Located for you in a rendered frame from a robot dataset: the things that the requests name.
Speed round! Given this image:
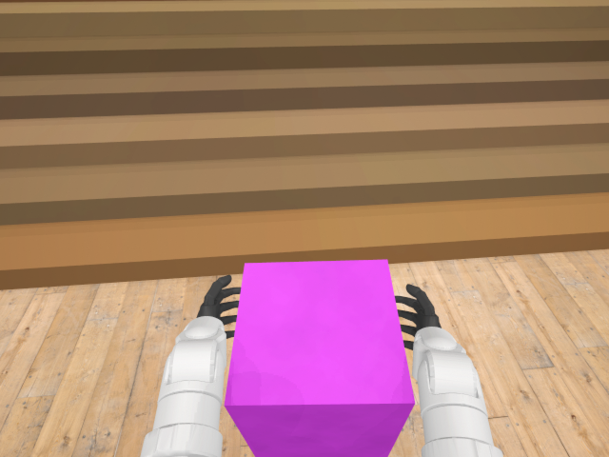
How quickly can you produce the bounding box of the robot right hand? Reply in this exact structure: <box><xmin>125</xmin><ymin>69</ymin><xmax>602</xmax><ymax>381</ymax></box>
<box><xmin>395</xmin><ymin>284</ymin><xmax>442</xmax><ymax>350</ymax></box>

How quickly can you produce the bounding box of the robot left forearm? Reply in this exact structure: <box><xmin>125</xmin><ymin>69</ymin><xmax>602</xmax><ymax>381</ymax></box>
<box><xmin>140</xmin><ymin>316</ymin><xmax>226</xmax><ymax>457</ymax></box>

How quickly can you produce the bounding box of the carton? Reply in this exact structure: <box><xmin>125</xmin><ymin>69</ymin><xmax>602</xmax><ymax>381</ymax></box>
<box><xmin>225</xmin><ymin>260</ymin><xmax>415</xmax><ymax>457</ymax></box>

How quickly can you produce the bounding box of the robot right forearm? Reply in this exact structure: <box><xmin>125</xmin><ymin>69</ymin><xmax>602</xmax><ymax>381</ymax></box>
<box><xmin>412</xmin><ymin>327</ymin><xmax>503</xmax><ymax>457</ymax></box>

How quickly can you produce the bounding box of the robot left hand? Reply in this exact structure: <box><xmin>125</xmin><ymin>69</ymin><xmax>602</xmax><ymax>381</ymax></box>
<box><xmin>197</xmin><ymin>275</ymin><xmax>241</xmax><ymax>339</ymax></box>

